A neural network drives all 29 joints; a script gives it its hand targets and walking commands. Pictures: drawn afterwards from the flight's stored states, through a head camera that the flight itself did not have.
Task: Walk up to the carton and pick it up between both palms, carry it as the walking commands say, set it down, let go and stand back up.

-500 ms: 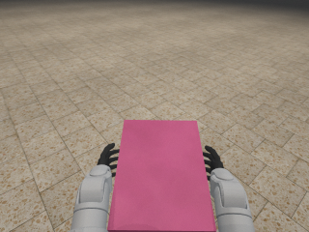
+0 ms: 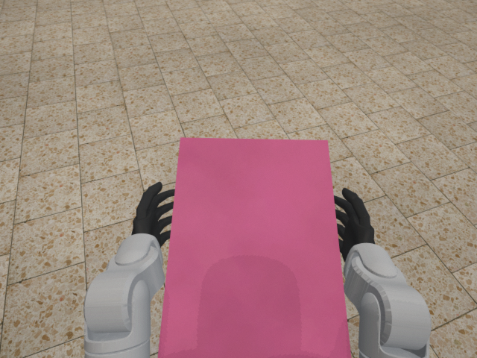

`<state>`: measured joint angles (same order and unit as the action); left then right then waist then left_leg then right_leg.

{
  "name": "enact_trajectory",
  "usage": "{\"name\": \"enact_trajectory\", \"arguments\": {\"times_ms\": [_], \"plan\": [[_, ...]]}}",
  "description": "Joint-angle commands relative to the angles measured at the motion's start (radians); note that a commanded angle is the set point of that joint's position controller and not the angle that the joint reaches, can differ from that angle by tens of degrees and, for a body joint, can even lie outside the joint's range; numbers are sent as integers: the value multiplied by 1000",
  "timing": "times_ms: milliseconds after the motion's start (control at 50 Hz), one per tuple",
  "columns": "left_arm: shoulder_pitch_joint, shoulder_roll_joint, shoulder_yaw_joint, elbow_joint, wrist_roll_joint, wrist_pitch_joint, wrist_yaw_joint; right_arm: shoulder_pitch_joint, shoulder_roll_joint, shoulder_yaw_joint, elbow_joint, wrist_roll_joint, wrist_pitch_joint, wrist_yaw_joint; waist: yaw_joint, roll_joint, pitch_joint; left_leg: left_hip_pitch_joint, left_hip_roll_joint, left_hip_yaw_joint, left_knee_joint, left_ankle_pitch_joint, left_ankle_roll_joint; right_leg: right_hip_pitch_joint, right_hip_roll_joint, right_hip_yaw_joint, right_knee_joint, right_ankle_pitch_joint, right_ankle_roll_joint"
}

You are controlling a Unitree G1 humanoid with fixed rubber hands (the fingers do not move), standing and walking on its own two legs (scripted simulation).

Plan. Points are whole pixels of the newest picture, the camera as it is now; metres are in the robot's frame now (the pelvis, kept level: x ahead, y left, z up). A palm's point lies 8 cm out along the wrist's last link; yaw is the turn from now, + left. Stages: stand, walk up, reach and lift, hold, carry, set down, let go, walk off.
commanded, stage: carry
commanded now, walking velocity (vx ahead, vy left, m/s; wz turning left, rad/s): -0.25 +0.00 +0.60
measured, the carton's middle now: (249, 251) +0.30 +0.01 +0.03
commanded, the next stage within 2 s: none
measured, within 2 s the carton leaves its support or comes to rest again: neither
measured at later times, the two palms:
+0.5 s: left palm out of the picture -0.02 +0.24 +0.10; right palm out of the picture +0.08 -0.03 +0.11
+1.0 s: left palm out of the picture -0.30 +0.21 +0.10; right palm out of the picture -0.13 -0.02 +0.11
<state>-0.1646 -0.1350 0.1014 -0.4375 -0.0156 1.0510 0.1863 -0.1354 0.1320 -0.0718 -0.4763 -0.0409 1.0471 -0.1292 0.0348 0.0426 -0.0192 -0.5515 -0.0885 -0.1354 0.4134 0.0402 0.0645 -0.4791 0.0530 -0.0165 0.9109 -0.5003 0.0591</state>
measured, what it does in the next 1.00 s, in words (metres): walks backwards, turning left: right foot, then left foot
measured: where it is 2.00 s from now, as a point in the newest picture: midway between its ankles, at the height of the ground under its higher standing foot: outside the picture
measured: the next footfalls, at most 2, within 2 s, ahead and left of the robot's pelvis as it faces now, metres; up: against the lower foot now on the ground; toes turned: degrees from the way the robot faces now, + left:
right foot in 0.12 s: -0.05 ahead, -0.11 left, +0.00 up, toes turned +1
left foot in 0.48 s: -0.19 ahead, +0.16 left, +0.00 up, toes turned +29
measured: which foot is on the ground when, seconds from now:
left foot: down 0.00-0.16, up 0.18-0.46, down 0.48-0.84, up 0.86-1.00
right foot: up 0.00-0.10, down 0.12-0.50, up 0.52-0.78, down 0.80-1.00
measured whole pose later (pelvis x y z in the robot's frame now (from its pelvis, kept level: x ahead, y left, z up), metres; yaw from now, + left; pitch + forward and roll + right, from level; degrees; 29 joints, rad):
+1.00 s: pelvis -0.40 -0.05 +0.00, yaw +37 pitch +1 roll +2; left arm 0.03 -0.13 0.06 -0.48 0.03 1.14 0.16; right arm -0.01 0.13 0.00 -0.49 -0.03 1.17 -0.14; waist -0.03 -0.03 -0.12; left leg -0.61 -0.01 0.04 1.22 -0.32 -0.04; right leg -0.39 -0.18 -0.16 0.57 -0.18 0.03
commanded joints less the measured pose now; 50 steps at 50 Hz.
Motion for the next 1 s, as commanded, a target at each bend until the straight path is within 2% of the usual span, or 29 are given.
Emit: {"name": "enact_trajectory", "arguments": {"times_ms": [0,60,100,120,140,160,200,220,240,300,400,440,480,500,520,540,560,580,640,680,720,780,800,820,840,860,880,940,980], "plan": [[-295,-890,-687,-111,-270,60,-129,-247,778,560,-111,217,57,81,-58,129,-549,560,260,-253,-89,253,51,43,16,-24,-142,-29,-19],[-343,-820,-681,-107,-258,72,-117,-310,730,545,-80,219,73,79,-58,260,-511,345,177,-193,-230,21,-61,307,84,-138,-416,-5,-40],[-450,-803,-666,-90,-232,60,-109,-519,701,585,-138,241,60,69,-26,235,-460,118,41,-83,-346,-384,-230,593,41,-150,-656,-5,-98],[-463,-775,-633,-82,-219,62,-102,-435,727,586,-46,243,80,67,-31,-117,-429,58,-29,17,7,-434,-197,549,-187,149,-776,-60,-148],[-448,-792,-617,-73,-205,49,-103,-459,717,598,-59,244,74,62,-26,-415,-383,-8,-111,156,489,-572,-187,328,-555,377,-730,185,-293],[-175,-809,-587,1,-165,61,-113,-464,731,648,-212,260,79,66,-25,-481,-323,-46,109,56,828,-582,-171,161,-672,348,-671,403,-374],[-196,-832,-586,30,-161,73,-119,-383,769,659,-84,272,85,81,-45,-130,-211,8,71,125,1059,-440,-146,-11,-492,50,-691,284,-303],[-240,-845,-600,-42,-185,76,-135,-305,821,644,-43,269,84,84,-60,-56,-240,-59,60,123,1071,-336,-130,91,-439,-63,-605,329,-235],[-357,-871,-637,-126,-230,74,-146,-365,856,648,-98,282,75,77,-70,-85,-236,-80,80,147,1035,-278,-114,138,-395,-158,-520,428,-192],[-411,-824,-638,-225,-239,59,-152,-460,860,677,-156,327,75,74,-51,-167,-238,-121,83,222,874,-330,-125,274,-307,-115,-449,734,-162],[-59,-674,-586,-50,-144,139,-115,-180,679,612,-67,258,153,58,-34,-305,-278,78,105,295,223,-453,-119,318,-423,-110,-348,647,-150],[-77,-669,-583,5,-143,174,-119,-176,655,580,-1,221,181,63,-49,-133,-280,273,134,208,5,-135,-130,192,-363,-189,-181,474,-51],[-109,-658,-602,-20,-136,166,-127,-194,627,575,21,210,171,77,-46,373,-232,359,546,-328,2,443,25,-268,-221,-175,145,-213,50],[-260,-747,-625,-45,-159,152,-135,-282,703,580,-21,218,162,90,-41,234,-121,208,544,-256,-17,463,78,-240,-224,-52,268,-178,47],[-319,-788,-663,-117,-213,140,-148,-238,752,547,-13,213,152,94,-58,267,-132,130,482,-226,-56,182,108,-214,-201,-54,322,-140,38],[-425,-852,-691,-149,-251,127,-168,-291,827,580,-44,220,137,100,-50,100,-117,57,384,-133,-70,-81,90,-188,-202,-27,335,-6,17],[-481,-885,-723,-175,-281,112,-184,-350,862,583,-57,231,119,109,-52,70,-91,-78,374,-129,-106,-268,89,-142,-189,-22,386,46,9],[-491,-903,-749,-202,-303,100,-186,-277,891,564,-13,223,109,111,-42,162,-144,-92,351,-113,-144,-487,52,-92,-189,-22,378,80,-6],[-461,-952,-775,-216,-332,78,-178,-281,890,554,-53,236,86,105,-39,219,-308,79,324,-110,-125,-518,6,-60,-148,-50,243,132,-4],[-284,-905,-740,-154,-297,91,-166,-181,842,573,-55,233,93,105,-50,129,-327,194,344,-135,-149,-444,-1,-70,-127,-62,88,103,-13],[-238,-870,-733,-148,-293,90,-171,-181,807,591,-110,232,90,102,-47,192,-373,197,283,-110,-155,-399,-39,99,-74,-92,-175,54,-24],[-250,-878,-710,-129,-270,95,-174,-244,830,634,-109,236,102,98,-20,123,-350,23,137,-18,-177,-384,-207,461,-95,-88,-618,15,-68],[-208,-847,-671,-106,-246,100,-174,-242,830,649,-117,241,112,103,-13,-132,-356,-74,34,98,73,-399,-261,530,-317,126,-719,-48,-133],[-227,-908,-667,-68,-262,94,-189,-356,849,691,-170,276,107,97,-35,-473,-297,-41,0,175,538,-587,-174,285,-575,290,-674,208,-218],[-194,-898,-633,-76,-226,74,-189,-415,873,710,-192,302,108,117,-30,-470,-239,-71,126,83,804,-546,-140,89,-669,280,-679,336,-305],[-235,-901,-637,-124,-217,61,-184,-490,881,738,-238,355,95,135,-28,-355,-195,51,140,68,1009,-528,-142,-103,-603,182,-698,208,-307],[-278,-897,-660,-160,-229,61,-179,-387,889,719,-143,333,96,132,-47,-164,-165,49,98,130,1010,-440,-125,-111,-496,35,-679,197,-240],[-271,-829,-694,-185,-232,80,-180,-303,860,685,-108,278,93,110,-63,-169,-232,59,95,206,804,-352,-94,9,-383,-159,-512,279,-92],[-206,-770,-641,-155,-212,100,-164,-268,829,663,-47,272,125,87,-43,-270,-247,20,87,269,598,-395,-109,177,-344,-177,-465,343,-86]]}}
